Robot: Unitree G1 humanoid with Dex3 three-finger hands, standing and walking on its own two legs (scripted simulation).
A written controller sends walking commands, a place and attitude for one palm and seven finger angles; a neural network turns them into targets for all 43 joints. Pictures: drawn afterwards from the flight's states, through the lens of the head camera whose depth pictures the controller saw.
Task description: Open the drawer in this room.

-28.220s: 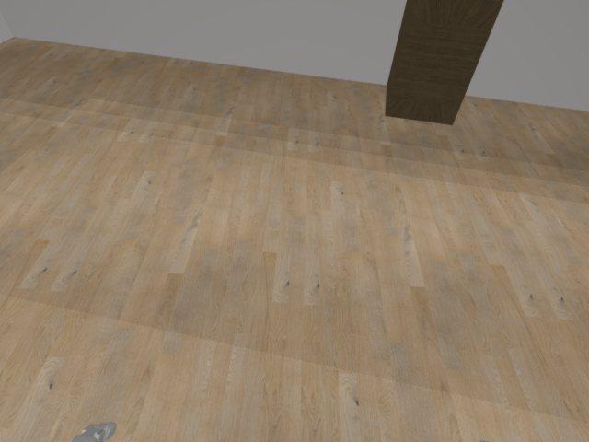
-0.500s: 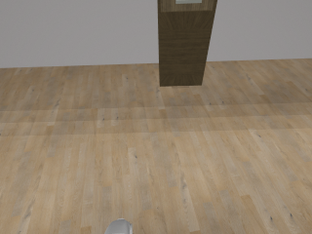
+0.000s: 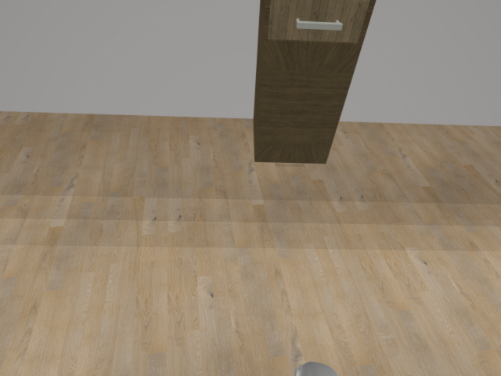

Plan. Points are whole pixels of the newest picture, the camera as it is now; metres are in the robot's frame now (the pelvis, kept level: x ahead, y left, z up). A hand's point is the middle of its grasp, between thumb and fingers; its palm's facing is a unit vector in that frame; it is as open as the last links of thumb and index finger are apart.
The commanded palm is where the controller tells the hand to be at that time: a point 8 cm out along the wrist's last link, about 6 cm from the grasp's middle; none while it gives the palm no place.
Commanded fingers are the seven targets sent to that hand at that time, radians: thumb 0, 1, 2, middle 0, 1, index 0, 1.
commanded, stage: turn or walk to find it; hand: left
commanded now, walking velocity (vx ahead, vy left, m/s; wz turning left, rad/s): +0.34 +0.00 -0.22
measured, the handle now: (318, 23) +1.39 -0.18 +0.03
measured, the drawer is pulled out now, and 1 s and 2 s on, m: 0.00 0.00 0.00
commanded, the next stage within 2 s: stand and wait in 0.12 s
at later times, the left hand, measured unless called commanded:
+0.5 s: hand (208, 338) +0.22 +0.10 -0.16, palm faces +0.00 -0.97 -0.24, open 7.1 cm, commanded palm none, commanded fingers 0.00 0.90 0.90 -0.20 -0.30 -0.20 -0.30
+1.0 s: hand out of the picture +0.13 +0.10 -0.17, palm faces +0.00 -0.99 -0.14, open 7.4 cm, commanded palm none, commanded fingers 0.00 0.90 0.90 -0.20 -0.30 -0.20 -0.30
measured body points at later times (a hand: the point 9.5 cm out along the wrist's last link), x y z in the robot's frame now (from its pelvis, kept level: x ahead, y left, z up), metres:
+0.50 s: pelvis +0.14 -0.09 +0.00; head +0.16 -0.11 +0.44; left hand +0.22 +0.15 -0.15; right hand +0.15 -0.31 -0.17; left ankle +0.15 +0.06 -0.70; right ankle +0.20 -0.17 -0.74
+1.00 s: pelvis +0.18 -0.05 +0.00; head +0.18 -0.05 +0.45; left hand +0.13 +0.15 -0.16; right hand +0.16 -0.27 -0.16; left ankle +0.18 +0.04 -0.74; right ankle +0.20 -0.17 -0.74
